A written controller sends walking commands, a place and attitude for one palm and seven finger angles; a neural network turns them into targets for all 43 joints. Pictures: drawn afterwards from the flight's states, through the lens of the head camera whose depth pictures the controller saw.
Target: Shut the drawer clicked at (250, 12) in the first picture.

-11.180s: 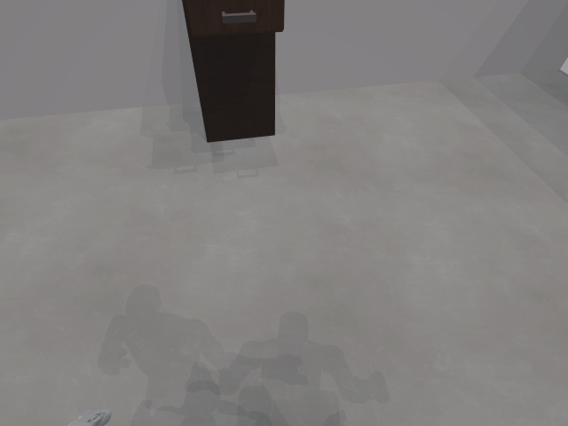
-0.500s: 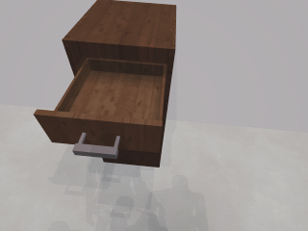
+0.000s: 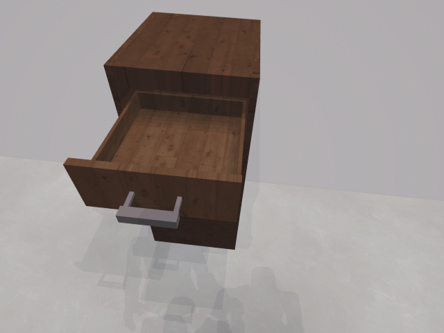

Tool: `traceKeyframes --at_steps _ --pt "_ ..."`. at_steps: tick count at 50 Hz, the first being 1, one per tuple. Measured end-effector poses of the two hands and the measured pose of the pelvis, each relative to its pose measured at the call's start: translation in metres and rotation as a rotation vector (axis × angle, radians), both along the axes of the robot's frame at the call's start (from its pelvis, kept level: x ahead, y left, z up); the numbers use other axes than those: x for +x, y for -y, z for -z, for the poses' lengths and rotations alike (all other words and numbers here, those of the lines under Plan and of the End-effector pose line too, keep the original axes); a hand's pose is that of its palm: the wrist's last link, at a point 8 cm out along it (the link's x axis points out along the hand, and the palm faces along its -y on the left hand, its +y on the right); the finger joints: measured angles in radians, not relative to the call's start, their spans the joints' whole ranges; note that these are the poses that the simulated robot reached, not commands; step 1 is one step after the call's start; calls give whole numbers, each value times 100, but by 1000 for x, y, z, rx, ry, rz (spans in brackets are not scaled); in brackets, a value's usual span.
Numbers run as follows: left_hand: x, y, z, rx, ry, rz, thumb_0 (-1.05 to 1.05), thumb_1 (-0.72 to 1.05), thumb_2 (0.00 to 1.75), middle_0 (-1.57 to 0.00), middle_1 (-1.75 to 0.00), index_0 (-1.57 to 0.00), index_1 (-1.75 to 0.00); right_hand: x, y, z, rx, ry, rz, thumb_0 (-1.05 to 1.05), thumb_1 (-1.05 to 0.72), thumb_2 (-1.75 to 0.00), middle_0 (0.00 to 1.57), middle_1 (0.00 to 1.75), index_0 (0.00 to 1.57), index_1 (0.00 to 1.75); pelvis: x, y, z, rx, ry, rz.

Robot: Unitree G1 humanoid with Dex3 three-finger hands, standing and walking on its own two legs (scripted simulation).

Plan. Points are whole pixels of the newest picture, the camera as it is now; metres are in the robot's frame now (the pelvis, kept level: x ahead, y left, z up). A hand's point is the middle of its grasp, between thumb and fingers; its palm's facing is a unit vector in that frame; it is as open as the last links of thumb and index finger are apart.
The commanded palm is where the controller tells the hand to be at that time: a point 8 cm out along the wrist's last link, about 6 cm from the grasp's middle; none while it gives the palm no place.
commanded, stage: come to a stop and stand still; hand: left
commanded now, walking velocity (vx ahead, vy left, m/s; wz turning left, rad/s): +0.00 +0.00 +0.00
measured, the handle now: (151, 208) +0.35 +0.17 +0.02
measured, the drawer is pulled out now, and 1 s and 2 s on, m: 0.30 0.30 0.30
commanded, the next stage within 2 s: look again from close up in 0.68 s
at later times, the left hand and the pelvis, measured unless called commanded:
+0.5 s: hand out of the picture -0.04 +0.15 -0.17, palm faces +0.03 -0.99 -0.16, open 7.4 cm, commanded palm none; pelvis -0.01 -0.01 +0.01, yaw +0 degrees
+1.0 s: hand out of the picture -0.03 +0.13 -0.17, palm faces +0.05 -0.99 -0.13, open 7.4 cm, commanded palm none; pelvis -0.01 -0.02 +0.01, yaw +0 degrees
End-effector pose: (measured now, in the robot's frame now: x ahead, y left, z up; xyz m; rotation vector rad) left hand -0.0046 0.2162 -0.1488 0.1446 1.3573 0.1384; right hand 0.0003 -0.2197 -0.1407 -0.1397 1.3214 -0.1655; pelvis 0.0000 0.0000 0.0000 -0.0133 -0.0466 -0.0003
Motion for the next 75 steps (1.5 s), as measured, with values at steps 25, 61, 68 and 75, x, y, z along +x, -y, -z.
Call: traceKeyframes --at_steps 25,61,68,75 --pt "-42 21 -6 -30 -66 -31 1 91 90 -20 -30 -20 -30 -23 3 -4 35 -57 -10 1 -91 -90 20 30 20 30 -12 10 -7 12 -12 -1" --pt "-32 34 -5 -49 -60 -52 1 91 90 -20 -30 -20 -30 -23 -2 -4 46 -96 0 1 -91 -90 20 30 20 30 -3 15 -9 11 -9 -4" --pt "-35 34 -5 -50 -74 -54 1 91 90 -20 -30 -20 -30 -23 -3 -4 47 -99 1 1 -91 -90 20 30 20 30 -2 15 -9 12 -12 -3" --pt "57 -5 -78 119 468 -93 8 99 89 -23 -33 -23 -33 20 30 -18 -51 287 -6 4 -94 -90 21 30 20 30 -3 15 1 20 -33 -9"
